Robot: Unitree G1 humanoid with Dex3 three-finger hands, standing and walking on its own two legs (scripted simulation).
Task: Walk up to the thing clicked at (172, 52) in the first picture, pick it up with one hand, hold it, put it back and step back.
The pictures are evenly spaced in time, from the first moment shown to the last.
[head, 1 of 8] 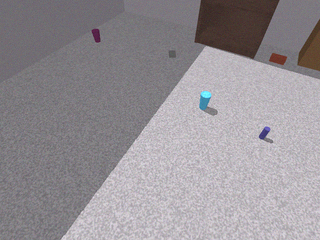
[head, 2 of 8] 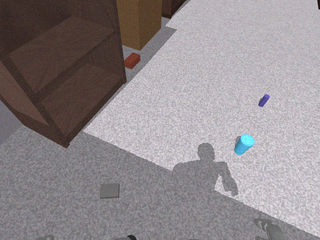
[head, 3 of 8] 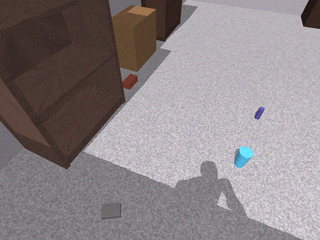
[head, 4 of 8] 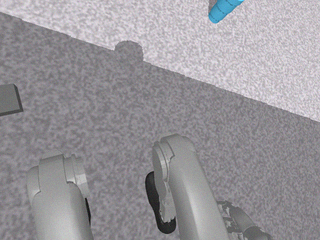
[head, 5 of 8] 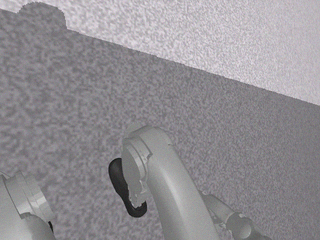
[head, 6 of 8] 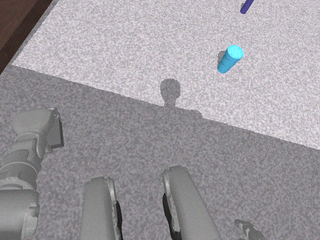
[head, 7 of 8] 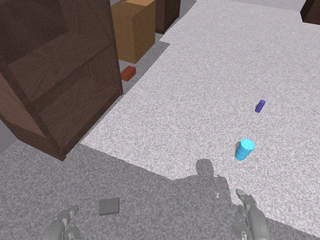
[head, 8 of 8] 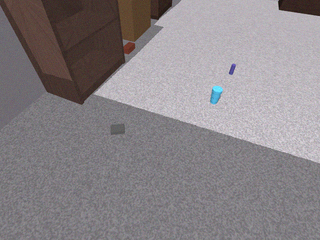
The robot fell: no
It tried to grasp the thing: yes
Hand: left
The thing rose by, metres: 0.68
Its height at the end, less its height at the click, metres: +0.00
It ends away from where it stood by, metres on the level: 0.02
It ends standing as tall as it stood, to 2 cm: yes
